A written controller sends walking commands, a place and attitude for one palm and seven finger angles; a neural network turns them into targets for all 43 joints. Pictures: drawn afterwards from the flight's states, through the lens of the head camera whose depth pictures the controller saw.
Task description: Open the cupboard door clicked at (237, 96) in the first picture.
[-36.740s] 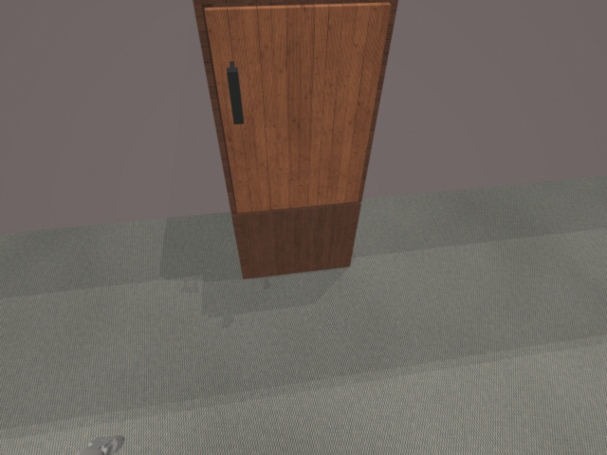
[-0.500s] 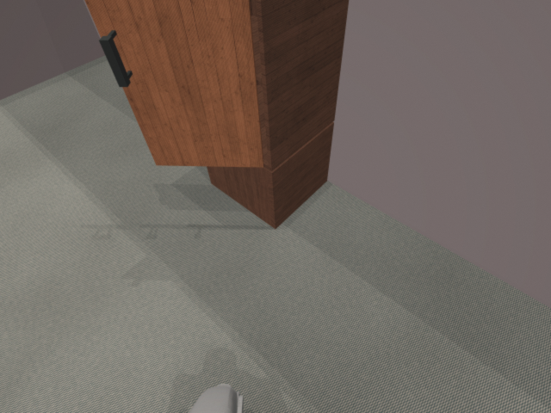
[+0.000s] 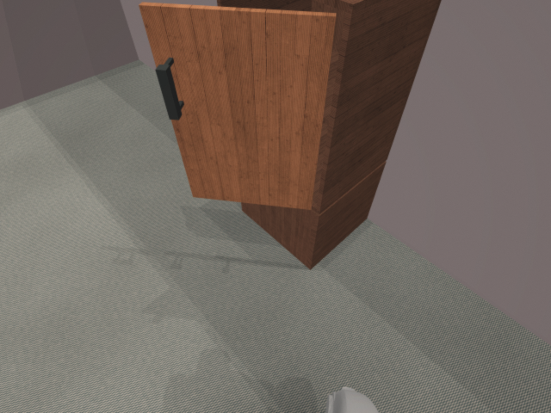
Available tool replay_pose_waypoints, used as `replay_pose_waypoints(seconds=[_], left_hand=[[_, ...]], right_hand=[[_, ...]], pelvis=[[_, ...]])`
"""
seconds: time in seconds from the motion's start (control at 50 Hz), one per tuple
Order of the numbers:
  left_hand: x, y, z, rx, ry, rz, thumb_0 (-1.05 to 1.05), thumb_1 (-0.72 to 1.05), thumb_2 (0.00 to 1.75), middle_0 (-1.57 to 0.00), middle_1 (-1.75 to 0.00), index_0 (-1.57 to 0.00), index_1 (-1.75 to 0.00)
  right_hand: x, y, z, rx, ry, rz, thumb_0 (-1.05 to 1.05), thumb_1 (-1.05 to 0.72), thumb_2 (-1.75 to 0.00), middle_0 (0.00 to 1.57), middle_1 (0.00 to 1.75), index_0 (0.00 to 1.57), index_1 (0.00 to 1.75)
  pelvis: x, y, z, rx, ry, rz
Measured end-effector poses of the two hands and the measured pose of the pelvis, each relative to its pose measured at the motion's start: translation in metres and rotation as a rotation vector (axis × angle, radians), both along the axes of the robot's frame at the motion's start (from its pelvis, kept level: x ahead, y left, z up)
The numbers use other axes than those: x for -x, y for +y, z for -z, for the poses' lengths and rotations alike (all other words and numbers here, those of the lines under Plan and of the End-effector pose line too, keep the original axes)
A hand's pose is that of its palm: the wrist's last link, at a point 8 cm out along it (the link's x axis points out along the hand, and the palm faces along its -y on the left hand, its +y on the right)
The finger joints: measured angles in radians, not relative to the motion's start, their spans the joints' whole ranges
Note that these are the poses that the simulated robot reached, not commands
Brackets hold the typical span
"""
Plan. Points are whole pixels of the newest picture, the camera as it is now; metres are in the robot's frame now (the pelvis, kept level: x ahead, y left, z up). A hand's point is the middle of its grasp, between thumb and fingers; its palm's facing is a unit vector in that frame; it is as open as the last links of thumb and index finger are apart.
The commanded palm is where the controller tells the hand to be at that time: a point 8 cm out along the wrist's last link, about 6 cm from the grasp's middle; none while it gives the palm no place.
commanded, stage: take the last steps up to it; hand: left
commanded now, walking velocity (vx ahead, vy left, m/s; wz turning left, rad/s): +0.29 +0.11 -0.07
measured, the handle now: (172, 88) +0.77 +0.30 +0.05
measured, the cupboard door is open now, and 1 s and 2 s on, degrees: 38 38 38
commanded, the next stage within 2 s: come to a stop and stand still in 0.26 s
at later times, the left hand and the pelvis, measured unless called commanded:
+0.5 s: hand (181, 357) +0.24 +0.19 -0.17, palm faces +0.02 -0.97 -0.23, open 7.1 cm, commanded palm none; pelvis +0.18 +0.01 +0.00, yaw -1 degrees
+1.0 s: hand (167, 345) +0.26 +0.23 -0.17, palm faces -0.06 -0.97 -0.25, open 7.4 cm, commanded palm none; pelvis +0.18 +0.03 -0.01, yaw -5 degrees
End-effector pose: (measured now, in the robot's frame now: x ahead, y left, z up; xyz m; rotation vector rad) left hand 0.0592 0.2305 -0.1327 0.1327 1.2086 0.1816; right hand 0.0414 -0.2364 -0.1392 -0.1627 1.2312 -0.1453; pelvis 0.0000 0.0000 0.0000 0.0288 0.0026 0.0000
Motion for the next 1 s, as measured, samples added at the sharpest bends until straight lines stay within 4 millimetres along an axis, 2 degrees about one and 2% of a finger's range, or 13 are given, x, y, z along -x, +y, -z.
replay_pose_waypoints(seconds=[0.1,0.18,0.26,0.3,0.38,0.48,0.58,0.64,0.7,0.78,0.84,0.92,1.0], left_hand=[[-0.074,0.003,-0.009,-0.009,-0.064,0.056,0.0,0.92,0.9,-0.19,-0.29,-0.19,-0.3],[-0.125,-0.004,-0.008,-0.01,-0.07,0.11,0.0,0.91,0.9,-0.19,-0.29,-0.19,-0.3],[-0.171,-0.019,0.0,-0.003,-0.079,0.154,0.0,0.91,0.9,-0.19,-0.29,-0.19,-0.3],[-0.185,-0.025,0.005,0.003,-0.096,0.148,0.0,0.91,0.9,-0.19,-0.3,-0.19,-0.3],[-0.181,-0.025,0.005,0.017,-0.055,0.088,0.0,0.91,0.9,-0.2,-0.3,-0.2,-0.3],[-0.172,0.006,0.003,-0.028,0.047,0.036,-0.03,0.95,0.9,-0.2,-0.3,-0.2,-0.3],[-0.167,0.034,0.022,-0.007,0.145,0.018,-0.02,0.93,0.9,-0.2,-0.3,-0.2,-0.3],[-0.169,0.049,0.032,-0.002,0.177,0.0,-0.01,0.92,0.9,-0.2,-0.3,-0.2,-0.3],[-0.175,0.058,0.03,-0.006,0.189,0.002,0.0,0.92,0.9,-0.2,-0.3,-0.19,-0.3],[-0.183,0.065,0.022,-0.012,0.176,0.02,0.0,0.91,0.9,-0.19,-0.3,-0.19,-0.3],[-0.188,0.066,0.018,-0.02,0.165,0.044,0.0,0.91,0.9,-0.19,-0.3,-0.19,-0.3],[-0.193,0.059,0.011,-0.033,0.145,0.084,0.0,0.91,0.9,-0.19,-0.29,-0.19,-0.3],[-0.195,0.044,0.006,-0.049,0.099,0.112,0.0,0.91,0.9,-0.19,-0.29,-0.19,-0.3]], right_hand=[[0.017,0.011,0.006,-0.028,0.122,0.059,0.0,-0.92,-0.9,0.2,0.3,0.2,0.29],[0.029,0.021,0.009,-0.054,0.227,0.109,0.0,-0.91,-0.9,0.2,0.3,0.2,0.29],[0.032,0.028,0.014,-0.082,0.333,0.152,0.0,-0.91,-0.9,0.2,0.3,0.2,0.29],[0.026,0.028,0.016,-0.093,0.377,0.162,0.0,-0.91,-0.9,0.2,0.3,0.2,0.29],[-0.019,0.021,0.011,-0.073,0.37,0.139,0.01,-0.9,-0.9,0.2,0.3,0.2,0.29],[-0.109,0.018,0.004,-0.033,0.228,0.096,0.01,-0.91,-0.9,0.19,0.3,0.2,0.29],[-0.19,0.031,0.006,0.016,0.079,0.054,0.0,-0.91,-0.9,0.19,0.3,0.2,0.29],[-0.225,0.043,0.004,0.039,0.017,0.035,0.0,-0.91,-0.9,0.19,0.3,0.2,0.29],[-0.247,0.052,-0.004,0.05,-0.033,0.017,0.0,-0.91,-0.9,0.19,0.3,0.2,0.29],[-0.26,0.056,-0.011,0.053,-0.072,0.012,0.0,-0.9,-0.9,0.2,0.3,0.2,0.29],[-0.256,0.053,-0.013,0.053,-0.085,0.029,0.0,-0.9,-0.9,0.2,0.3,0.2,0.29],[-0.232,0.038,-0.01,0.05,-0.067,0.065,0.0,-0.9,-0.9,0.2,0.3,0.21,0.29],[-0.192,0.016,0.002,0.036,-0.006,0.104,0.0,-0.9,-0.9,0.2,0.3,0.21,0.3]], pelvis=[[-0.039,0.005,-0.001,-0.006,0.006,0.01],[-0.074,0.004,0.002,-0.005,0.013,0.026],[-0.11,-0.003,0.01,0.002,0.017,0.039],[-0.126,-0.007,0.014,0.013,0.013,0.035],[-0.151,-0.005,0.007,0.028,0.004,0.022],[-0.176,0.005,-0.002,0.029,0.016,0.017],[-0.202,0.032,0.009,0.05,0.001,0.029],[-0.211,0.043,0.015,0.041,-0.003,0.036],[-0.212,0.049,0.011,0.05,0.006,0.045],[-0.207,0.052,0.005,0.058,0.023,0.062],[-0.201,0.05,0.003,0.058,0.033,0.08],[-0.19,0.043,0.002,0.06,0.033,0.092],[-0.179,0.028,0.006,0.052,0.026,0.089]])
